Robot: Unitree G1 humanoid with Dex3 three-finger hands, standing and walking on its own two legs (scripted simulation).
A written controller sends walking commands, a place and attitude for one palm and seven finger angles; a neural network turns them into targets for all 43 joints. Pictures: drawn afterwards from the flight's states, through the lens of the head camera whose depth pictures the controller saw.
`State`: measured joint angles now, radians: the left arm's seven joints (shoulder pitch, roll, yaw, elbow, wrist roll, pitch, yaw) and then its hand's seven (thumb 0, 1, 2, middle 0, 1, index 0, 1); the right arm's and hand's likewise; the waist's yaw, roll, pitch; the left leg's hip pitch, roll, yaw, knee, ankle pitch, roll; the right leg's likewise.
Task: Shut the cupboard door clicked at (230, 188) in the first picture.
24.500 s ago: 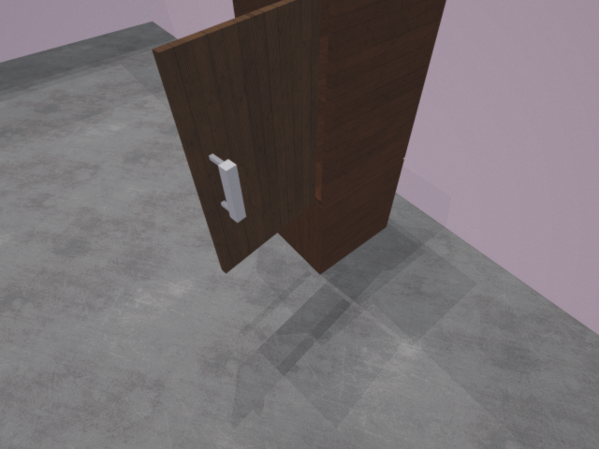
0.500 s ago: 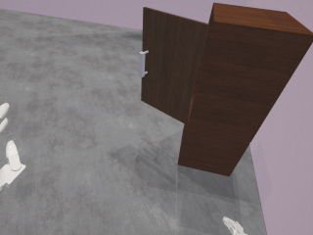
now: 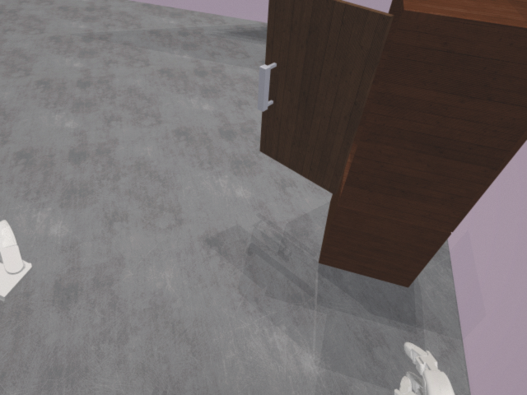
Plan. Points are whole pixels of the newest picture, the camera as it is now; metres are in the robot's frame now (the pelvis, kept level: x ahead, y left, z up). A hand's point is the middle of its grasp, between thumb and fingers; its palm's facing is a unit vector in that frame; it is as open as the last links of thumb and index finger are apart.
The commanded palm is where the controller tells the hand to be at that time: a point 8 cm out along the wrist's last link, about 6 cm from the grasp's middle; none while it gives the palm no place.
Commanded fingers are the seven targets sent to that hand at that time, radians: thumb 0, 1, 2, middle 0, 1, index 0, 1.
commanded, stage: stop stepping back and stand still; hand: left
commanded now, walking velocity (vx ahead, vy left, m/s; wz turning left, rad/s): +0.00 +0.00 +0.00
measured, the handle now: (268, 86) +1.03 +0.04 -0.03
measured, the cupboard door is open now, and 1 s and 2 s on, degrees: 66 66 66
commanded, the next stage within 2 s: let the arm hang, fingers relaxed in 0.62 s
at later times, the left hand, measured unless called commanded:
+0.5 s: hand (7, 270) +0.20 +0.30 +0.16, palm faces +0.45 -0.79 -0.41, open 7.4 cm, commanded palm +0.14 +0.33 +0.18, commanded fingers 0.00 0.90 0.90 -0.20 -0.30 -0.20 -0.30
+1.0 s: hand out of the picture +0.05 +0.20 -0.15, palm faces -0.08 -0.98 -0.19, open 7.4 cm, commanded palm none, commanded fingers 0.00 0.90 0.90 -0.20 -0.30 -0.20 -0.30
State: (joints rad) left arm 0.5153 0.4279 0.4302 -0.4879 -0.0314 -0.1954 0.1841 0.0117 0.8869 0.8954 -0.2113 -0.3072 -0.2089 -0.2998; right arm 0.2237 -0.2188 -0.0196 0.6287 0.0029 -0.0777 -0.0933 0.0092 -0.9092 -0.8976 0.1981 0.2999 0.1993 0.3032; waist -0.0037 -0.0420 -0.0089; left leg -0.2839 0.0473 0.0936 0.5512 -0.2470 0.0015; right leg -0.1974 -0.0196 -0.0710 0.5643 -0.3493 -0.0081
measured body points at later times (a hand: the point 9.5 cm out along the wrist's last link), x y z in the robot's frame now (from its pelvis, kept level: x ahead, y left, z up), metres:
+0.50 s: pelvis +0.00 +0.03 +0.01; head +0.00 +0.04 +0.46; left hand +0.17 +0.34 +0.18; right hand +0.15 -0.20 -0.08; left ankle +0.03 +0.12 -0.73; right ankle -0.03 -0.11 -0.73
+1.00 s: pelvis -0.03 +0.03 +0.00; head -0.02 +0.03 +0.45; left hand +0.05 +0.25 -0.14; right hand +0.06 -0.24 -0.13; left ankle +0.03 +0.12 -0.73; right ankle -0.03 -0.11 -0.73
